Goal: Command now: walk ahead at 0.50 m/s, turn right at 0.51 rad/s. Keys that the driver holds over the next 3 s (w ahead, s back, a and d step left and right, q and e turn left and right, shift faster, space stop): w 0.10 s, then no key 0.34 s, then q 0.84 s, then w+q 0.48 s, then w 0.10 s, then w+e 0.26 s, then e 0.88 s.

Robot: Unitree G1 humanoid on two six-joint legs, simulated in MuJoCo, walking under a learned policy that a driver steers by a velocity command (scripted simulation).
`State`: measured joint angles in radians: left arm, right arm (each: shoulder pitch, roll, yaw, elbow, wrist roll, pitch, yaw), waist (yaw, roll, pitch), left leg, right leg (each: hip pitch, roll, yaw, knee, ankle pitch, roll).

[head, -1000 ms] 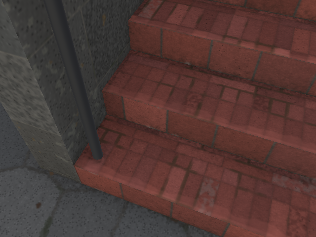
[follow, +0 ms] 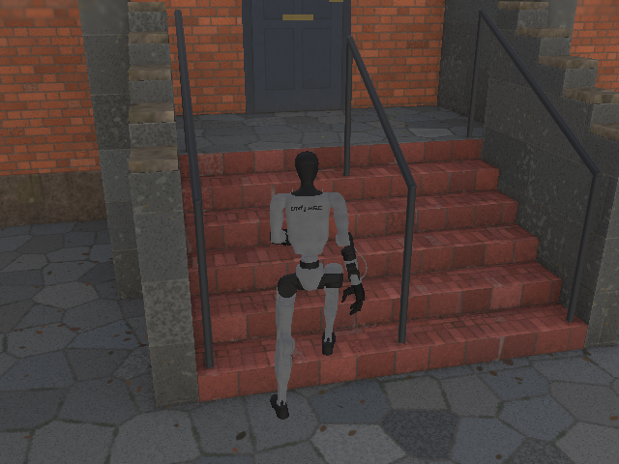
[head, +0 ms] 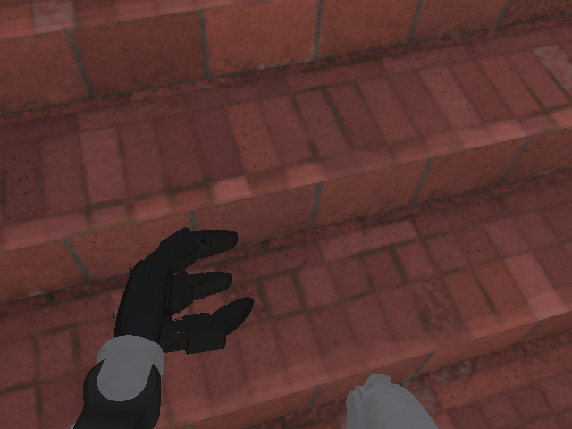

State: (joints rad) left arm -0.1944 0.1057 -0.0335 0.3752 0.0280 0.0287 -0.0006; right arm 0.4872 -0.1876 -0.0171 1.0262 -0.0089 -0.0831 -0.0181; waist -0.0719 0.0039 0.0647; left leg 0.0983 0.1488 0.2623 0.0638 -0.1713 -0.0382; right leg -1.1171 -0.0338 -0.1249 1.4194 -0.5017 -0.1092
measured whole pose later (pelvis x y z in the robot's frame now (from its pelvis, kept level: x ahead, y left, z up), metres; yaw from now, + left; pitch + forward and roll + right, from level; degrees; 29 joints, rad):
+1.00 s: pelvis +0.43 -0.07 +0.30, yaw +7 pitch +5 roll -2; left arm 0.05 0.22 0.03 0.75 0.03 -0.07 0.04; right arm 0.31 -0.20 0.00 0.78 -0.02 -0.13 0.04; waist -0.07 0.05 -0.12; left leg -0.41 -0.14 -0.13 0.62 -0.29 0.10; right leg -0.87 -0.02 0.04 1.50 -0.28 0.14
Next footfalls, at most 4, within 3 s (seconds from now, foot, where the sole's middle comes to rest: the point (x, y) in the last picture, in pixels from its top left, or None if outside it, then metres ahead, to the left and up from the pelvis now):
0.02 right None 0.20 -0.10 -0.63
0.58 left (278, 334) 0.47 0.00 -0.47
1.12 right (375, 295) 0.54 -0.19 -0.47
1.82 left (77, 196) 0.67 0.33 -0.31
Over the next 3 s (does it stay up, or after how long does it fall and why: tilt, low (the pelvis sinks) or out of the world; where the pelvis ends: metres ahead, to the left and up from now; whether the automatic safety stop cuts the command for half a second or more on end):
stays up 0.88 0.34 0.60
